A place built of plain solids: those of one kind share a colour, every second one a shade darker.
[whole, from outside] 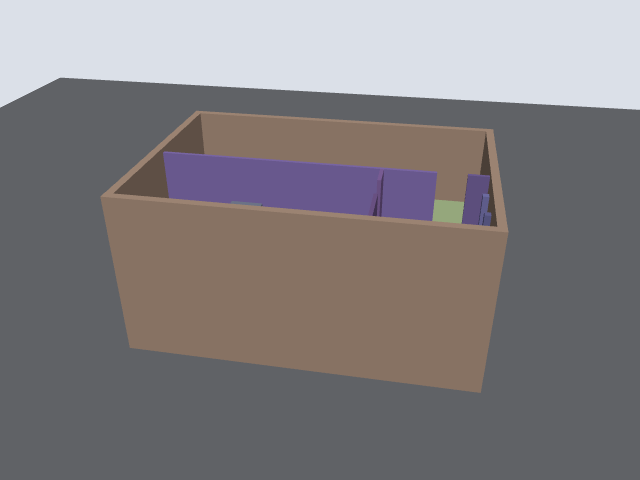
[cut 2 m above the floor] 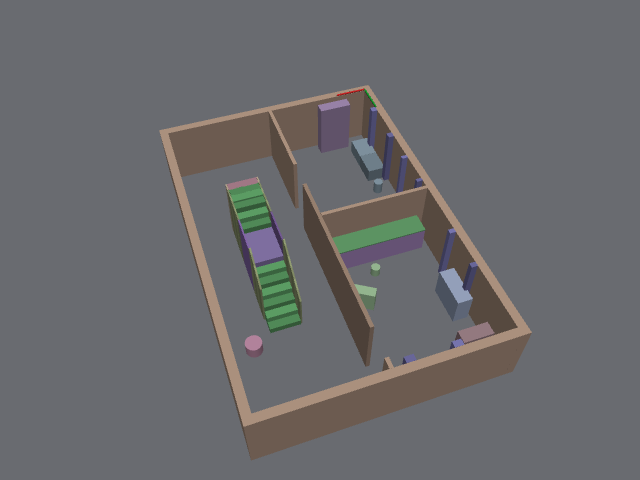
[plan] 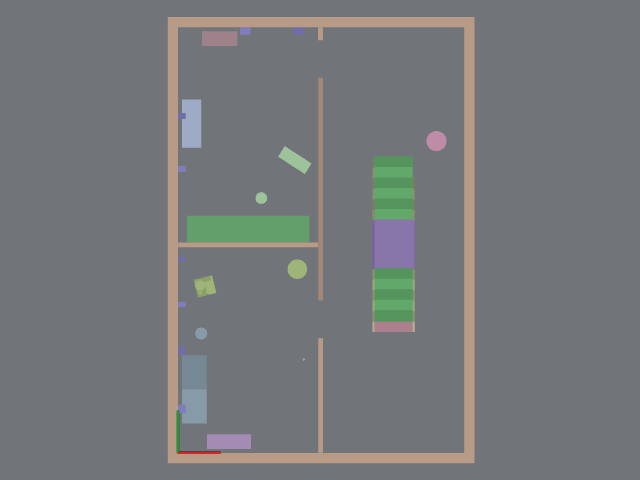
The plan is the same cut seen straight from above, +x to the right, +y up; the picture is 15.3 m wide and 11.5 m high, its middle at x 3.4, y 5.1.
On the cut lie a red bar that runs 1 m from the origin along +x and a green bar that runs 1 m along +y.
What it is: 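A home built round its stair; the hall at the stair's foot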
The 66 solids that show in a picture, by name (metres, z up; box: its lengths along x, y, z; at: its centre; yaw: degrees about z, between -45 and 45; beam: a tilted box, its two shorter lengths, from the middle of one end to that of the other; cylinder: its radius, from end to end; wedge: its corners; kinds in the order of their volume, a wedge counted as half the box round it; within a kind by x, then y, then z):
{
 "wall_1": {"box": [0.25, 10.69, 5.29], "at": [-0.12, 5.1, 2.59]},
 "wall_2": {"box": [3.35, 0.12, 2.57], "at": [1.68, 4.98, 1.24]},
 "wall_3": {"box": [0.12, 2.75, 2.57], "at": [3.41, 1.37, 1.24]},
 "wall_4": {"box": [0.12, 5.34, 2.57], "at": [3.41, 6.32, 1.24]},
 "wall_5": {"box": [0.12, 0.31, 2.57], "at": [3.41, 10.04, 1.24]},
 "wall_6": {"box": [7.35, 0.25, 5.29], "at": [3.43, -0.12, 2.59]},
 "wall_7": {"box": [7.35, 0.25, 5.29], "at": [3.43, 10.32, 2.59]},
 "wall_8": {"box": [0.25, 10.69, 5.29], "at": [6.98, 5.1, 2.59]},
 "step_1": {"box": [0.91, 0.28, 2.38], "at": [5.16, 3.28, 1.14]},
 "step_2": {"box": [0.91, 0.28, 2.18], "at": [5.16, 3.53, 1.04]},
 "step_3": {"box": [0.91, 0.28, 1.99], "at": [5.16, 3.78, 0.94]},
 "step_4": {"box": [0.91, 0.28, 1.8], "at": [5.16, 4.03, 0.85]},
 "step_5": {"box": [0.91, 0.28, 1.6], "at": [5.16, 4.29, 0.75]},
 "step_6": {"box": [0.91, 0.28, 1.21], "at": [5.16, 5.7, 0.56]},
 "step_7": {"box": [0.91, 0.28, 1.02], "at": [5.16, 5.96, 0.46]},
 "step_8": {"box": [0.91, 0.28, 0.83], "at": [5.16, 6.21, 0.36]},
 "step_9": {"box": [0.91, 0.28, 0.63], "at": [5.16, 6.46, 0.27]},
 "step_10": {"box": [0.91, 0.28, 0.44], "at": [5.16, 6.71, 0.17]},
 "step_11": {"box": [0.91, 0.28, 0.24], "at": [5.16, 6.96, 0.07]},
 "upper_partition_1": {"box": [0.12, 0.63, 2.62], "at": [3.41, 0.32, 3.78]},
 "upper_partition_2": {"box": [0.12, 8.66, 2.62], "at": [3.41, 5.86, 3.78]},
 "upper_floor_1": {"box": [3.52, 3.02, 0.18], "at": [5.22, 1.39, 2.43]},
 "kitchen_units_units_1": {"box": [2.93, 0.62, 0.89], "at": [1.68, 5.35, 0.4]},
 "landing_1": {"box": [0.91, 1.19, 1.41], "at": [5.16, 5.0, 0.65]},
 "curtains_1": {"box": [0.19, 0.21, 2.21], "at": [0.09, 1.05, 1.17]},
 "curtains_2": {"box": [0.19, 0.21, 2.21], "at": [0.09, 2.45, 1.17]},
 "curtains_3": {"box": [0.19, 0.12, 2.15], "at": [0.09, 3.56, 1.13]},
 "curtains_4": {"box": [0.19, 0.12, 2.15], "at": [0.09, 4.64, 1.13]},
 "curtains_5": {"box": [0.19, 0.15, 2.18], "at": [0.09, 6.8, 1.15]},
 "curtains_6": {"box": [0.19, 0.15, 2.18], "at": [0.09, 8.07, 1.15]},
 "curtains_7": {"box": [0.26, 0.18, 2.18], "at": [1.61, 10.1, 1.15]},
 "curtains_8": {"box": [0.21, 0.19, 2.14], "at": [1.67, 0.09, 3.65]},
 "curtains_9": {"box": [0.21, 0.19, 2.14], "at": [2.85, 0.09, 3.65]},
 "curtains_10": {"box": [0.26, 0.18, 2.18], "at": [2.89, 10.1, 1.15]},
 "upper_split_1": {"box": [1.63, 0.12, 2.62], "at": [0.82, 3.18, 3.78]},
 "upper_split_2": {"box": [0.82, 0.12, 2.62], "at": [2.94, 3.18, 3.78]},
 "slotfit_living_storage_1": {"box": [1.06, 0.36, 1.94], "at": [1.22, 0.27, 0.92]},
 "head_1": {"box": [0.91, 0.27, 2.57], "at": [5.16, 3.03, 1.24]},
 "slotfit_kitchen_storage_1": {"box": [0.85, 0.36, 1.94], "at": [1.0, 9.92, 0.92]},
 "slotfit_bedroom_storage_1": {"box": [0.48, 1.02, 1.15], "at": [3.02, 7.47, 3.05]},
 "slotfit_living_seat_1": {"box": [0.6, 0.82, 0.51], "at": [0.39, 1.11, 0.21]},
 "slotfit_living_seat_2": {"box": [0.6, 0.82, 0.51], "at": [0.39, 1.93, 0.21]},
 "slotfit_living_seat_3": {"cylinder": 0.15, "from": [0.55, 2.86, -0.05], "to": [0.55, 2.86, 0.42]},
 "slotfit_kitchen_wall_table_1": {"box": [0.47, 1.16, 0.97], "at": [0.32, 7.89, 0.43]},
 "guard_1": {"box": [0.05, 0.25, 1.92], "at": [4.68, 5.95, 0.91]},
 "guard_2": {"box": [0.05, 0.25, 1.53], "at": [4.68, 6.45, 0.72]},
 "guard_3": {"box": [0.05, 0.25, 1.14], "at": [4.68, 6.95, 0.52]},
 "guard_4": {"box": [0.05, 0.25, 3.28], "at": [5.65, 3.27, 1.59]},
 "guard_5": {"box": [0.05, 0.25, 3.08], "at": [5.65, 3.52, 1.49]},
 "guard_6": {"box": [0.05, 0.25, 2.89], "at": [5.65, 3.77, 1.39]},
 "guard_7": {"box": [0.05, 0.25, 2.7], "at": [5.65, 4.02, 1.3]},
 "guard_8": {"box": [0.05, 0.25, 2.5], "at": [5.65, 4.28, 1.2]},
 "guard_9": {"box": [0.05, 0.25, 2.11], "at": [5.65, 5.69, 1.01]},
 "guard_10": {"box": [0.05, 0.25, 1.92], "at": [5.65, 5.95, 0.91]},
 "guard_11": {"box": [0.05, 0.25, 1.73], "at": [5.65, 6.2, 0.81]},
 "guard_12": {"box": [0.05, 0.28, 1.53], "at": [5.65, 6.46, 0.72]},
 "landing_guard_1": {"box": [0.05, 1.19, 2.31], "at": [4.68, 5.0, 1.1]},
 "landing_guard_2": {"box": [0.05, 1.19, 2.31], "at": [5.65, 5.0, 1.1]},
 "clutter_kitchen_1": {"cylinder": 0.14, "from": [1.99, 6.11, -0.05], "to": [1.99, 6.11, 0.31]},
 "clutter_kitchen_2": {"box": [0.77, 0.3, 0.74], "at": [2.8, 7.02, 0.32], "yaw": -33.0},
 "clutter_living_1": {"cylinder": 0.12, "from": [0.53, 4.01, -0.05], "to": [0.53, 4.01, 0.16]},
 "clutter_living_2": {"box": [0.21, 0.2, 0.21], "at": [0.78, 3.91, 0.05], "yaw": 13.8},
 "clutter_living_3": {"cylinder": 0.23, "from": [2.86, 4.4, -0.05], "to": [2.86, 4.4, 0.31]},
 "slotfit_hallpiece_corner_1": {"cylinder": 0.24, "from": [6.19, 7.47, -0.05], "to": [6.19, 7.47, 0.38]},
 "kitchen_units_worktop_1": {"box": [2.93, 0.64, 0.04], "at": [1.68, 5.36, 0.86]},
 "head_guard_1": {"box": [0.05, 0.25, 3.47], "at": [5.65, 3.02, 1.69]}
}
